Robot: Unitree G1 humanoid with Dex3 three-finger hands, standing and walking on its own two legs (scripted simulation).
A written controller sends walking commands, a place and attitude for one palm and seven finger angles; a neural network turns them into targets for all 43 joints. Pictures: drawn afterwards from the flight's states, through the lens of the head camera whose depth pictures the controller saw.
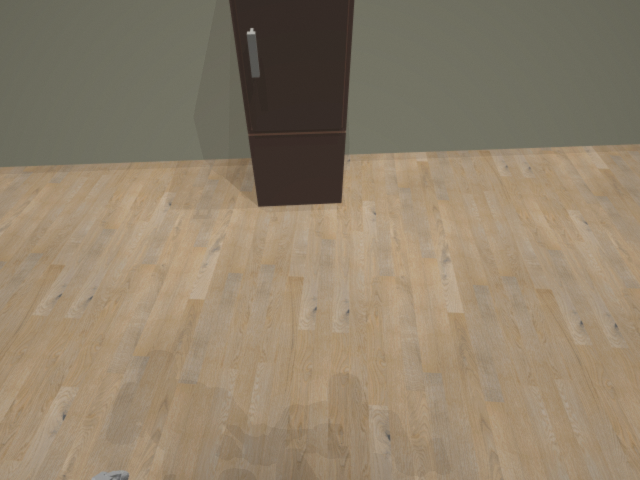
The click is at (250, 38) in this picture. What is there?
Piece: cupboard door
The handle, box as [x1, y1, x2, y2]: [247, 28, 259, 77]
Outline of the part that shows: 250,28 250,30 247,31 247,40 252,77 259,76 255,32 253,28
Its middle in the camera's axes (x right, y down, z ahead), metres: -0.23 -0.63 +1.32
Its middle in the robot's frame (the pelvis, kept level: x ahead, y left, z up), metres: +1.40 +0.30 -0.03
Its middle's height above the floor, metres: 0.74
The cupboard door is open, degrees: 0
